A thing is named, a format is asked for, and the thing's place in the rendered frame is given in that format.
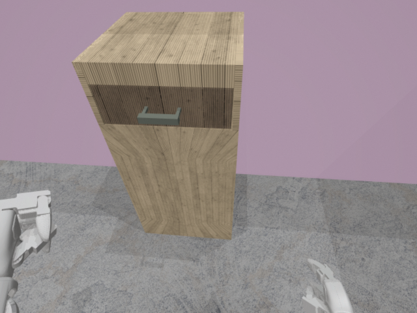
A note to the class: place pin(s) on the cabinet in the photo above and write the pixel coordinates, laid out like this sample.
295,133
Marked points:
181,180

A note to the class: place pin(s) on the handle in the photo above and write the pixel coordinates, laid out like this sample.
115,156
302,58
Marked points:
158,119

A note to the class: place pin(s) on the right robot hand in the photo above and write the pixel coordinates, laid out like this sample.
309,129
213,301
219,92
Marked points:
331,297

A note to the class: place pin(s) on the robot left forearm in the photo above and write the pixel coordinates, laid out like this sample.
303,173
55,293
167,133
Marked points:
8,287

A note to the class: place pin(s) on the left robot hand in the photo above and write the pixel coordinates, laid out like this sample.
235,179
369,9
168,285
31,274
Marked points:
31,212

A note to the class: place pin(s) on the drawer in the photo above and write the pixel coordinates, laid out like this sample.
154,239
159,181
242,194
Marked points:
201,107

